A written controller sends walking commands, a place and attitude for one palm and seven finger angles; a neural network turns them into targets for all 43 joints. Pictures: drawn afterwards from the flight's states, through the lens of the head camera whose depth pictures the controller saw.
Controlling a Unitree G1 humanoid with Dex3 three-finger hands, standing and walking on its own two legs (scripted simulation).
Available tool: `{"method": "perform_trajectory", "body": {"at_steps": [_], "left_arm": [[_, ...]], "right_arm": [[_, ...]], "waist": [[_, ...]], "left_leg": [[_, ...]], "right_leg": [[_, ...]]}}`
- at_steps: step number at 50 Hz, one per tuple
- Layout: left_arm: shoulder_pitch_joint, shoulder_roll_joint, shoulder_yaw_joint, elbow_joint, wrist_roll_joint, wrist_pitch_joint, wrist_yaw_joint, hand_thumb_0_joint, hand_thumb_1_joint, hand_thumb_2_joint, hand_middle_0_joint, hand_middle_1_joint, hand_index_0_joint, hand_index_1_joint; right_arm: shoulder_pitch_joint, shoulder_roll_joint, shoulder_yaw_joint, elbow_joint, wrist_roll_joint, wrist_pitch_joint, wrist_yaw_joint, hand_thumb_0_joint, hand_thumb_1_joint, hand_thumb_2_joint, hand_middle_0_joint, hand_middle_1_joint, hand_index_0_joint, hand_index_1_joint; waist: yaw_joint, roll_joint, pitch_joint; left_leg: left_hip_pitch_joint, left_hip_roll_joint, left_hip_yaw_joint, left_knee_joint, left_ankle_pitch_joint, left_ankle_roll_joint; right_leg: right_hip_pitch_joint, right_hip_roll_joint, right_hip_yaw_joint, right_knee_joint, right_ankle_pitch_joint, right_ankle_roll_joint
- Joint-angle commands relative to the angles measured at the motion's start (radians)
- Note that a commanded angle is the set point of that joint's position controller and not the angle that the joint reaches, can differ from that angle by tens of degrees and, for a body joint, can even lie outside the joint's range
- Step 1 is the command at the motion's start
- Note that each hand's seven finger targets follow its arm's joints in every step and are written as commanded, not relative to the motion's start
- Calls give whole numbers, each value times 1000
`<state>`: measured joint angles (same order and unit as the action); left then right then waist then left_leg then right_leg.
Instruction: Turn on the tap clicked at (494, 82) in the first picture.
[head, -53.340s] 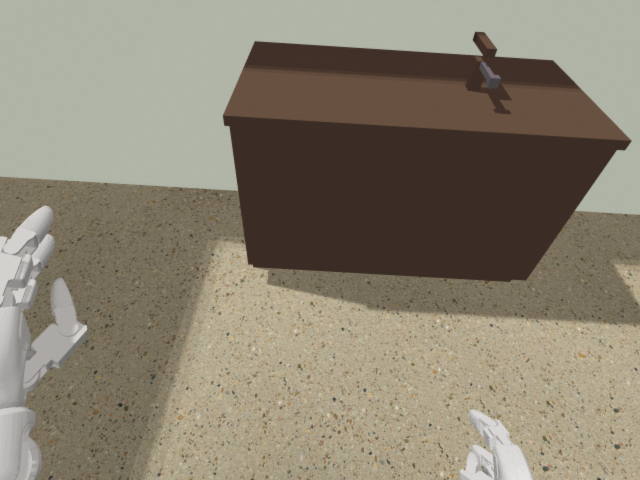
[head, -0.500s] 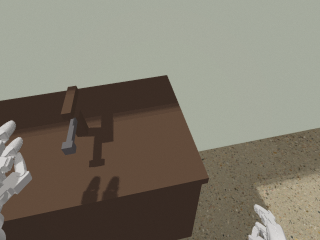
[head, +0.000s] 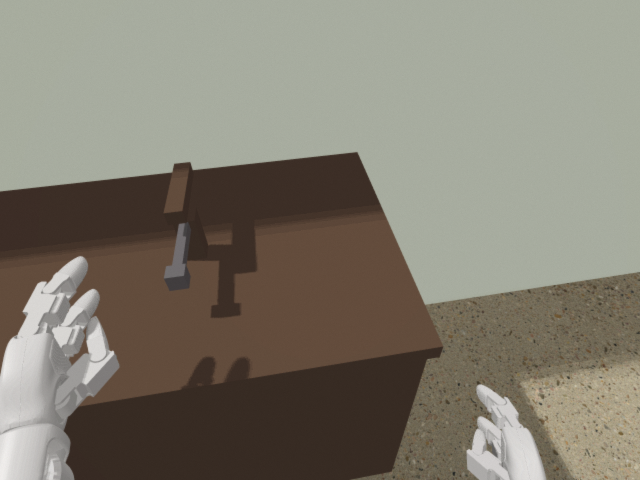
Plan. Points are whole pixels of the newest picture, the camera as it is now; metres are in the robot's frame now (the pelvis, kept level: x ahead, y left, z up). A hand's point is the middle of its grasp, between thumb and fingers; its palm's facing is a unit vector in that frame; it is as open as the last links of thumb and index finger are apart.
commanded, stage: turn the palm inward beside the body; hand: left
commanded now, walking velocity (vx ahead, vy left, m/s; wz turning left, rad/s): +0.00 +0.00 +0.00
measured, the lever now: (177, 277) +0.36 +0.26 +0.06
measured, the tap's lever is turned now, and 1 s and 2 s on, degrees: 0 0 0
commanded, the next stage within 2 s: reach beside the lever's end, fingers flat in 0.76 s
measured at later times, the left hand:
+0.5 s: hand (113, 348) +0.19 +0.24 +0.14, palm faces +0.44 -0.89 -0.12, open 7.4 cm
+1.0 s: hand (132, 356) +0.19 +0.22 +0.13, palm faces +0.45 -0.88 -0.12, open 7.4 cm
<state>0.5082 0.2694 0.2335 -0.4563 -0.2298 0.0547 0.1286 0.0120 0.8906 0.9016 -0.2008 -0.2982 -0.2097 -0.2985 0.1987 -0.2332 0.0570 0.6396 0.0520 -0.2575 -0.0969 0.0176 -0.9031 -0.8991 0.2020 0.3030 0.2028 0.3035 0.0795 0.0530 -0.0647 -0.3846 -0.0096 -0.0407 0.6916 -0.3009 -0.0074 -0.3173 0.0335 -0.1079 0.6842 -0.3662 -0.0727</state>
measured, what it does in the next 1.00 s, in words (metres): stands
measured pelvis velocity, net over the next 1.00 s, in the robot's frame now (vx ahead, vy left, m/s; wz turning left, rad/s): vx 0.01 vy -0.02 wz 0.01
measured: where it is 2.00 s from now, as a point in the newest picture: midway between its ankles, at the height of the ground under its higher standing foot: outside the picture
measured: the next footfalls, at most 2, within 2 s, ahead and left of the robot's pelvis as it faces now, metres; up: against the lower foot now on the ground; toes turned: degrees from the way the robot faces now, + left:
none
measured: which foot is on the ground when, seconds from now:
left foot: down 0.00-1.00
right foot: down 0.00-1.00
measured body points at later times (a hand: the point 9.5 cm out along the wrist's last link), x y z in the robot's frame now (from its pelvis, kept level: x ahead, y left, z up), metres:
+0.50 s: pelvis +0.01 +0.01 +0.00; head -0.01 -0.02 +0.45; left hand +0.17 +0.28 +0.15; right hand +0.22 -0.20 -0.06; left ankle +0.04 +0.13 -0.72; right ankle +0.00 -0.07 -0.72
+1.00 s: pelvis +0.01 -0.02 +0.00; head -0.02 -0.05 +0.45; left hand +0.16 +0.26 +0.14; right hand +0.21 -0.23 -0.07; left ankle +0.04 +0.13 -0.72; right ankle +0.00 -0.07 -0.72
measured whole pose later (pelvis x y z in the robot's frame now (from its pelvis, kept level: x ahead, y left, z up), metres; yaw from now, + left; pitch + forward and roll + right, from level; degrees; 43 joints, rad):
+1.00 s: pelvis +0.01 -0.02 +0.00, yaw +1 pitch -1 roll +0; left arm 0.49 0.24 0.22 -0.43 -0.27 0.11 0.15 0.01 0.89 0.90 -0.20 -0.30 -0.21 -0.30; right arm 0.20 -0.25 0.05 0.66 0.06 -0.24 -0.11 0.02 -0.90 -0.90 0.20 0.30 0.20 0.30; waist 0.08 0.06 -0.06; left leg -0.35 0.01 -0.06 0.67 -0.30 -0.02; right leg -0.27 0.05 -0.13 0.65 -0.37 -0.10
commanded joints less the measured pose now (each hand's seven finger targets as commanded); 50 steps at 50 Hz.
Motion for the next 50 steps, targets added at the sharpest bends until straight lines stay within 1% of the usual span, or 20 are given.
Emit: {"method": "perform_trajectory", "body": {"at_steps": [1, 3, 6, 8, 9, 13, 14, 18, 19, 23, 24, 27, 31, 37, 38, 39, 42, 47, 48, 50], "left_arm": [[-94, 144, 98, -260, 19, -99, 30, 0, 900, 900, -200, -300, -200, -300], [-78, 154, 109, -263, 25, -94, 34, 0, 900, 900, -200, -300, -200, -300], [-56, 109, 59, -274, 10, -75, 17, 0, 900, 900, -200, -300, -200, -300], [-20, 121, 77, -261, 6, -54, 13, 0, 900, 900, -200, -300, -200, -300], [-39, 95, 50, -280, 2, -50, 9, 0, 900, 900, -200, -300, -200, -300], [-54, 142, 109, -290, 1, -33, 22, 0, 900, 900, -200, -300, -200, -300], [-66, 104, 74, -296, -1, -33, 22, 0, 900, 900, -200, -300, -200, -300], [-62, 122, 102, -285, -10, -20, 27, 0, 900, 900, -200, -300, -200, -300], [-70, 94, 73, -296, -10, -21, 25, 0, 900, 900, -200, -300, -200, -300], [-34, 115, 89, -263, -11, 4, 14, 0, 900, 900, -200, -300, -200, -300], [-47, 77, 49, -274, -14, 7, 10, 0, 900, 900, -200, -300, -200, -300], [-44, 101, 73, -261, -21, 16, 10, 0, 900, 900, -200, -300, -200, -300], [-53, 107, 84, -289, -13, -7, 28, 0, 900, 900, -200, -300, -200, -300], [-59, 97, 69, -262, -17, -33, 29, 0, 900, 900, -200, -300, -200, -300], [-56, 114, 81, -254, -12, -30, 28, 0, 900, 900, -200, -300, -200, -300], [-66, 86, 49, -270, -12, -32, 25, 0, 900, 900, -200, -300, -200, -300], [-54, 105, 63, -255, -19, -23, 17, 0, 900, 900, -200, -300, -200, -300], [-133, 126, 96, -173, -30, -11, 27, 0, 900, 900, -200, -300, -200, -300], [-152, 157, 132, -154, -26, -11, 36, 0, 900, 900, -200, -300, -200, -300], [-203, 149, 117, -130, -28, -15, 40, 0, 900, 900, -200, -300, -200, -300]], "right_arm": [[-160, -117, -46, -177, -2, -74, -5, 0, -900, -900, 200, 300, 200, 300], [-161, -116, -45, -168, 1, -75, -5, 0, -900, -900, 200, 300, 200, 300], [-157, -120, -41, -181, 1, -78, -6, 0, -900, -900, 200, 300, 200, 300], [-155, -121, -41, -173, 2, -76, -10, 0, -900, -900, 200, 300, 200, 300], [-148, -121, -41, -181, 2, -74, -12, 0, -900, -900, 200, 300, 200, 300], [-146, -122, -42, -171, 1, -70, -17, 0, -900, -900, 200, 300, 200, 300], [-142, -117, -41, -178, 0, -67, -16, 0, -900, -900, 200, 300, 200, 300], [-145, -119, -42, -165, 4, -64, -16, 0, -900, -900, 200, 300, 200, 300], [-139, -116, -41, -172, 3, -62, -15, 0, -900, -900, 200, 300, 200, 300], [-140, -120, -42, -170, 3, -54, -17, 0, -900, -900, 200, 300, 200, 300], [-142, -115, -39, -178, 6, -50, -17, 0, -900, -900, 200, 300, 200, 300], [-143, -121, -42, -179, 4, -45, -21, 0, -900, -900, 200, 300, 200, 300], [-148, -115, -45, -182, 2, -43, -18, 0, -900, -900, 200, 300, 200, 300], [-146, -117, -45, -172, 3, -48, -15, 0, -900, -900, 200, 300, 200, 300], [-149, -115, -47, -164, 9, -49, -17, 0, -900, -900, 200, 300, 200, 300], [-150, -111, -44, -171, 9, -50, -17, 0, -900, -900, 200, 300, 200, 300], [-150, -120, -47, -176, 7, -53, -20, 0, -900, -900, 200, 300, 200, 300], [-160, -118, -48, -159, 11, -46, -32, 0, -900, -900, 200, 300, 200, 300], [-163, -115, -51, -144, 14, -43, -35, 0, -900, -900, 200, 300, 200, 300], [-173, -114, -53, -147, 15, -39, -36, 0, -900, -900, 200, 300, 200, 300]], "waist": [[-4, -9, -30], [4, 22, -34], [-5, 25, -40], [3, 7, -33], [-8, -21, -44], [6, -8, -48], [-6, -17, -48], [6, 18, -60], [-2, 7, -66], [8, -3, -55], [-2, -7, -51], [1, -49, -49], [2, -23, -70], [-5, -30, -52], [0, -1, -34], [-7, -8, -35], [-2, -55, -38], [-13, -84, 19], [-9, -55, 31], [-19, -56, 31]], "left_leg": [[58, 3, -21, -105, -27, 43], [62, 4, -25, -110, -26, 41], [61, 6, -29, -109, -12, 41], [65, 8, -35, -111, 19, 41], [72, 9, -34, -109, 41, 42], [87, 13, -41, -107, 100, 36], [93, 12, -39, -105, 111, 36], [106, 14, -37, -104, 146, 29], [109, 14, -39, -106, 154, 28], [103, 11, -31, -104, 167, 33], [106, 11, -28, -107, 158, 34], [96, 11, -23, -102, 151, 40], [113, 8, -14, -94, 173, 40], [96, 5, -9, -82, 147, 44], [95, 4, -9, -84, 131, 44], [99, 4, -10, -90, 127, 43], [85, 4, -8, -83, 125, 48], [51, 2, -9, -75, 60, 49], [55, 0, -10, -74, 45, 47], [40, 2, -7, -65, 21, 44]], "right_leg": [[-98, -52, 56, -165, -34, 62], [-88, -50, 53, -159, -21, 58], [-84, -51, 47, -149, 7, 57], [-73, -48, 42, -151, 38, 56], [-70, -48, 38, -146, 62, 58], [-57, -45, 37, -142, 109, 55], [-62, -47, 33, -140, 122, 56], [-39, -48, 38, -144, 154, 52], [-39, -49, 34, -139, 162, 52], [-20, -51, 42, -153, 190, 54], [-25, -53, 43, -157, 186, 56], [-19, -53, 49, -170, 182, 62], [-10, -56, 60, -171, 208, 61], [-10, -63, 77, -189, 193, 64], [-15, -63, 82, -201, 168, 62], [-15, -64, 79, -196, 167, 62], [-8, -67, 91, -205, 167, 69], [-42, -77, 129, -251, 48, 78], [-46, -78, 141, -269, 9, 76], [-57, -90, 164, -284, -54, 79]]}}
